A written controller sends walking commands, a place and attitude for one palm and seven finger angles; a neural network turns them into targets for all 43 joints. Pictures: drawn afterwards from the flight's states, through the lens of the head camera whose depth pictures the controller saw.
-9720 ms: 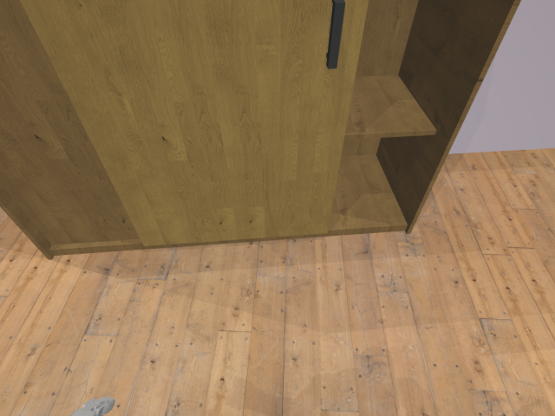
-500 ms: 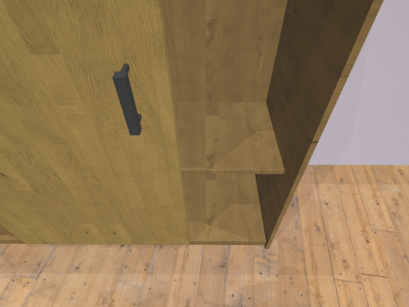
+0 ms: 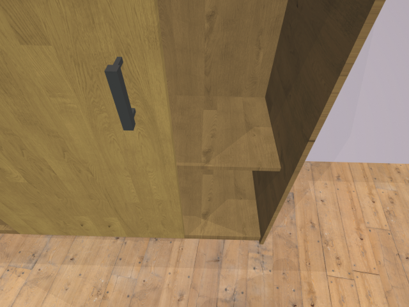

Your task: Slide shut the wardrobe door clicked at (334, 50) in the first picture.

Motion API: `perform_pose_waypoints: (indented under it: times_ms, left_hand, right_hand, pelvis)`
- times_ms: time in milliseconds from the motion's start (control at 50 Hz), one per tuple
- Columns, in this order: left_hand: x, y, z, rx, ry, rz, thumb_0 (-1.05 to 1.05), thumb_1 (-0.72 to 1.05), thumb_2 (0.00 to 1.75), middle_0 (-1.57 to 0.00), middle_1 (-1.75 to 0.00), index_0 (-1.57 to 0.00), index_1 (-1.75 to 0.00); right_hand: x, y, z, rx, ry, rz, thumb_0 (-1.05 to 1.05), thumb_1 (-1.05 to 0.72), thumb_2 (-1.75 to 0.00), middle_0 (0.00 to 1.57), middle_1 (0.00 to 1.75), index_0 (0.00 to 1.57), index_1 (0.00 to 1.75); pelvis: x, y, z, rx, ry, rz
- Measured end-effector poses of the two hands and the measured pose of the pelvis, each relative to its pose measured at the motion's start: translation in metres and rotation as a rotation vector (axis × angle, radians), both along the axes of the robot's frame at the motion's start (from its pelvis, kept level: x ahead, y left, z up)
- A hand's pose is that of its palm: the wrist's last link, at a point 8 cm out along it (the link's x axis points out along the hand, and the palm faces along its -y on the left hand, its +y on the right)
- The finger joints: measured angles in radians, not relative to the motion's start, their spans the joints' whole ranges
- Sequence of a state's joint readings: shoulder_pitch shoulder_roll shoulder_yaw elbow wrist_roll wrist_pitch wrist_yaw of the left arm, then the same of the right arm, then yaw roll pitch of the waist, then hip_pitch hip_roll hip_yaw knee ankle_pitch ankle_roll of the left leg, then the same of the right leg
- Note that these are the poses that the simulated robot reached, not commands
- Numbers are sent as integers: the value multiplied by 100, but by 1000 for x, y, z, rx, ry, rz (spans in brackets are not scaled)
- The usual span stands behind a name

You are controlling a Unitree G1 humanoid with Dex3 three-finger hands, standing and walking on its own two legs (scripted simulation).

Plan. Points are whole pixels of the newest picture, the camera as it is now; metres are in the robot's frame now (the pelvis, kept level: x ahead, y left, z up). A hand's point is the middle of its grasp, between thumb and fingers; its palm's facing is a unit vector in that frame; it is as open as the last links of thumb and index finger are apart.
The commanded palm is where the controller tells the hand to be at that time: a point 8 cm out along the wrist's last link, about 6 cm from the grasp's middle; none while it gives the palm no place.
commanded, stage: look again from close up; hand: left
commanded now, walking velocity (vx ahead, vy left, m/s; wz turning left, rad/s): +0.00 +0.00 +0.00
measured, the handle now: (124, 94) +0.51 +0.21 +0.15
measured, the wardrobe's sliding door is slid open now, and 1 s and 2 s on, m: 0.38 0.38 0.38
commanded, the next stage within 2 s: raise the hand with hooked fingers in 0.02 s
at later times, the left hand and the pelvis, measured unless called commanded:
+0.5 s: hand (127, 274) +0.18 +0.15 +0.00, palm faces -0.03 -1.00 +0.02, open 8.3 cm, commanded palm +0.13 +0.24 -0.01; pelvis -0.03 -0.01 -0.04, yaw +0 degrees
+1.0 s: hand (73, 247) +0.20 +0.24 +0.05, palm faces +0.08 -1.00 -0.04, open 11.3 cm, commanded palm +0.16 +0.28 +0.06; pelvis -0.03 +0.01 -0.03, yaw +1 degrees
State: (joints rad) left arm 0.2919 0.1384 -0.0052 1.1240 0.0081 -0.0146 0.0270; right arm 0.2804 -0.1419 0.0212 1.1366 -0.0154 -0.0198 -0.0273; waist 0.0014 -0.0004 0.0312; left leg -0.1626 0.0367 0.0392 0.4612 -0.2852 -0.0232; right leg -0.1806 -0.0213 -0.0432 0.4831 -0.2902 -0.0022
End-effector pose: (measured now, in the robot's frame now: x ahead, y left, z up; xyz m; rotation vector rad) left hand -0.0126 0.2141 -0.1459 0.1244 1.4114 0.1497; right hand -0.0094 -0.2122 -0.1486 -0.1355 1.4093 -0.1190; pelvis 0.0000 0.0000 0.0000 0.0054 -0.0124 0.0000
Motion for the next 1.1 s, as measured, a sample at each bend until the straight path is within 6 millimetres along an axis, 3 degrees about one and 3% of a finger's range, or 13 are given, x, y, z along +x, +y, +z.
perform_pose_waypoints:
  times_ms: [160, 260, 320, 380, 480, 540, 600, 680, 760, 840, 900, 1000, 1100]
  left_hand:
    - [7, 2, 4, 19, -32, 41, 1, 92, 89, -20, -30, -20, -30]
    - [102, 32, 91, 164, -632, 90, 4, 93, 88, -21, -32, -20, -32]
    - [161, 23, 150, 144, -1009, 19, 4, 88, 86, -20, -34, -20, -35]
    - [195, 4, 181, 30, -1313, -58, 2, 82, 84, -20, -37, -20, -38]
    - [181, -9, 155, -157, -1419, -159, 1, 69, 80, -22, -44, -21, -45]
    - [148, 4, 127, -142, -1286, -117, 0, 62, 77, -23, -49, -22, -49]
    - [119, 27, 120, -40, -1221, -32, 1, 54, 74, -23, -53, -23, -54]
    - [112, 49, 147, 86, -1367, -7, 1, 45, 70, -24, -59, -23, -60]
    - [144, 45, 179, 30, -1531, -145, 1, 35, 66, -24, -65, -23, -66]
    - [183, 40, 185, -98, -1444, -275, 1, 26, 62, -24, -71, -24, -72]
    - [197, 49, 182, -141, -1332, -232, 0, 19, 59, -25, -75, -25, -76]
    - [189, 78, 202, -35, -1356, -104, 0, 8, 54, -26, -83, -26, -84]
    - [179, 91, 221, 38, -1447, -105, 0, -4, 49, -27, -90, -26, -91]
  right_hand:
    - [4, -4, 1, -12, -23, -3, 1, -93, -90, 20, 30, 20, 30]
    - [51, -24, 14, -84, -374, -13, 2, -93, -90, 20, 30, 21, 30]
    - [94, -33, 27, -107, -591, 10, 2, -93, -90, 20, 30, 20, 30]
    - [134, -39, 48, -123, -775, 42, 2, -92, -90, 20, 30, 20, 30]
    - [180, -44, 79, -141, -951, 131, 1, -92, -90, 20, 30, 20, 30]
    - [198, -41, 88, -150, -992, 176, 1, -91, -90, 20, 30, 20, 30]
    - [208, -32, 87, -143, -1001, 214, 1, -91, -90, 20, 30, 20, 30]
    - [205, -12, 69, -105, -960, 267, 1, -91, -90, 20, 30, 20, 30]
    - [183, 8, 43, -45, -882, 270, 1, -91, -90, 20, 30, 21, 30]
    - [152, 15, 31, -12, -805, 186, 1, -91, -90, 21, 30, 21, 30]
    - [130, 12, 32, -23, -767, 110, 1, -91, -90, 21, 30, 21, 30]
    - [111, -1, 41, -70, -739, 74, 2, -90, -90, 21, 30, 21, 30]
    - [116, -10, 49, -107, -746, 142, 2, -91, -90, 20, 30, 21, 30]
  pelvis:
    - [0, -1, -1, -10, 4, 1]
    - [-3, 3, -5, -1, 13, 22]
    - [-9, 4, -10, 0, 39, 37]
    - [-16, 2, -20, 7, 87, 23]
    - [-26, -6, -39, 13, 128, 3]
    - [-28, -8, -46, 6, 131, 11]
    - [-29, -8, -50, -11, 134, 29]
    - [-33, -7, -55, -36, 138, 56]
    - [-39, -3, -56, -54, 128, 69]
    - [-40, 1, -49, -48, 124, 52]
    - [-37, 5, -41, -35, 118, 29]
    - [-30, 11, -31, -26, 107, 11]
    - [-30, 17, -28, -35, 91, 29]
